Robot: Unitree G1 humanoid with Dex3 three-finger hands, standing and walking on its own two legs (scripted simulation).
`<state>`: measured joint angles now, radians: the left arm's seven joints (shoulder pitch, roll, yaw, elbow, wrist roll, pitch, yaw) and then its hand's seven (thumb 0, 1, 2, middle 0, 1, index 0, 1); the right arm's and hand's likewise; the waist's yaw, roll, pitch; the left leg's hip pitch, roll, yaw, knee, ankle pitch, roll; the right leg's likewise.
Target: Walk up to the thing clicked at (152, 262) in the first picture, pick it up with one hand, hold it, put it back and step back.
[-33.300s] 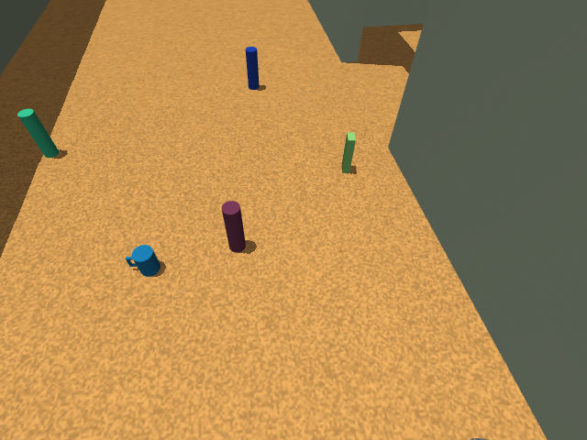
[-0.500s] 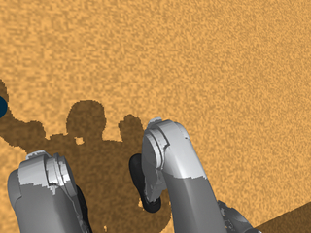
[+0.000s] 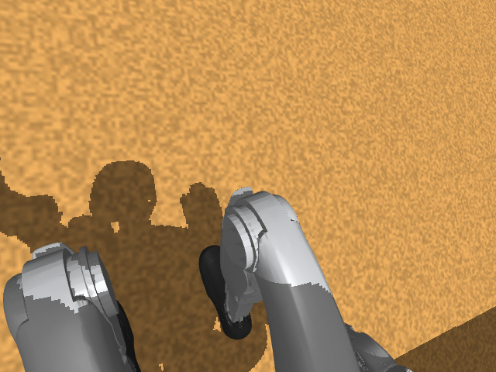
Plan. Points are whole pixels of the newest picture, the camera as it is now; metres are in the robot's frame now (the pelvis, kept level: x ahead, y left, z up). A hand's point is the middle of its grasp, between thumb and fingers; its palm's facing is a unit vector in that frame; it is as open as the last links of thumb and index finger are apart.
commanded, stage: open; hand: left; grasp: from above
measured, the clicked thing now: out of the picture +0.44 +0.32 -0.25
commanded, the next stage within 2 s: withdraw in 0.28 s
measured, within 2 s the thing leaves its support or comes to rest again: neither
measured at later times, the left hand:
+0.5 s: hand out of the picture +0.45 +0.31 -0.20, palm faces -0.43 -0.13 -0.89, open 13.6 cm
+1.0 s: hand out of the picture +0.42 +0.35 -0.02, palm faces -0.48 -0.12 -0.87, open 14.2 cm
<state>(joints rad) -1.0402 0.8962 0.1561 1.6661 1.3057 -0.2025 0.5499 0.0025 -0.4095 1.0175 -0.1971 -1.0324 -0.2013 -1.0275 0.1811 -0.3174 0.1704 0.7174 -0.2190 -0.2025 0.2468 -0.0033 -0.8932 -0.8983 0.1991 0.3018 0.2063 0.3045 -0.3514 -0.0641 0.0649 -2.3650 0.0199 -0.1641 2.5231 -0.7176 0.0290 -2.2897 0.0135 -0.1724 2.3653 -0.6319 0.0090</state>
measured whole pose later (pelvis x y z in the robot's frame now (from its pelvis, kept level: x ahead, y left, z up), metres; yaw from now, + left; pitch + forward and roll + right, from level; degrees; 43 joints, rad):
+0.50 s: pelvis +0.00 +0.00 +0.00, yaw +0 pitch +31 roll -11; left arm -1.03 0.90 0.16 1.63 1.30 -0.22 0.52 0.00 -0.49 1.07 -0.10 -1.09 -0.10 -1.09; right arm 0.17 -0.33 0.16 0.71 -0.21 -0.18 0.24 0.00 -0.90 -0.90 0.20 0.30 0.21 0.30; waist -0.34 -0.06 0.07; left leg -2.36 0.02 -0.17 2.51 -0.72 0.02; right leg -2.29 0.02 -0.17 2.36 -0.63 0.00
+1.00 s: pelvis -0.01 +0.00 +0.09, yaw +6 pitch +35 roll -7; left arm -0.91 0.73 0.01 1.23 1.11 -0.12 0.12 0.00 -0.57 1.03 -0.10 -1.01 -0.08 -1.03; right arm 0.16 -0.30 0.03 0.65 -0.06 -0.02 0.13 0.00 -0.92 -0.91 0.20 0.30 0.21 0.30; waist -0.19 0.03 -0.12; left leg -2.14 0.01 -0.07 2.20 -0.67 0.03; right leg -2.10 0.00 -0.09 2.11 -0.63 0.00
